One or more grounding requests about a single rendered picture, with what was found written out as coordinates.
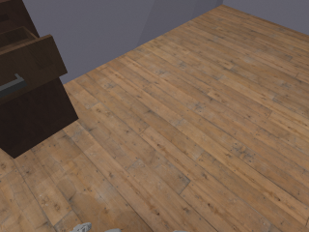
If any drawer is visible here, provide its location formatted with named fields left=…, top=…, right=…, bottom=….
left=0, top=26, right=68, bottom=105

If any left robot hand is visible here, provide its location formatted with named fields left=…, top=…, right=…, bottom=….
left=70, top=222, right=92, bottom=232

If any cabinet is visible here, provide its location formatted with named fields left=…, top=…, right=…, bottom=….
left=0, top=0, right=79, bottom=159

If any handle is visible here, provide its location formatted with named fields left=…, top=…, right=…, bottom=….
left=0, top=73, right=28, bottom=99

